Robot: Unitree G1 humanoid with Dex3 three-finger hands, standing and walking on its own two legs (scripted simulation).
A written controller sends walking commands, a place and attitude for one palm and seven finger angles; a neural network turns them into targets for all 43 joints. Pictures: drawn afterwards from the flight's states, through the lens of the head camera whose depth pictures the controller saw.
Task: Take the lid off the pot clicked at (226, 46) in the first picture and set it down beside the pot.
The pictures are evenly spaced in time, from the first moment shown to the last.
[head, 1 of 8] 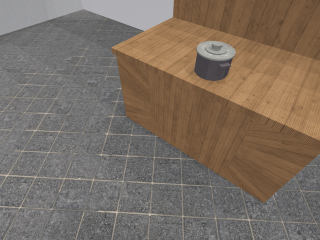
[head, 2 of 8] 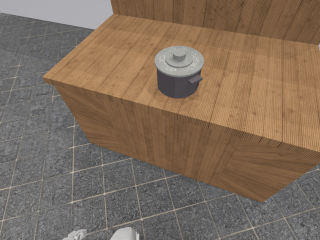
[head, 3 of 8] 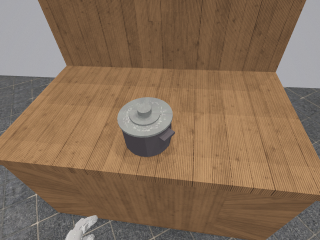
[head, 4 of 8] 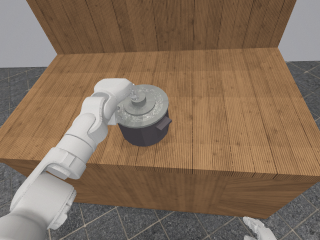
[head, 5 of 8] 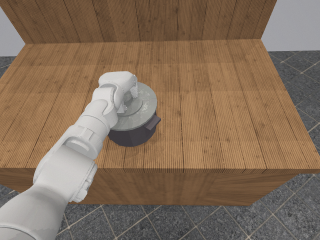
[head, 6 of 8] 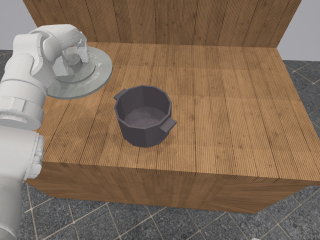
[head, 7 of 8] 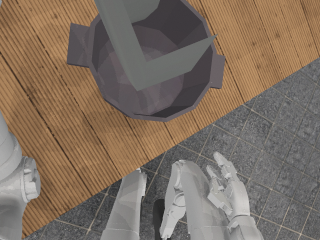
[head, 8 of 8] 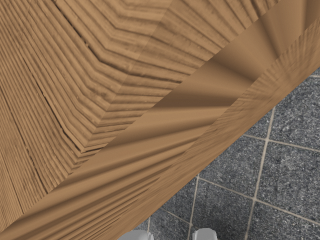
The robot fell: yes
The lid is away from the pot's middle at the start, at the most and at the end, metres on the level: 0.00 0.90 0.77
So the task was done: no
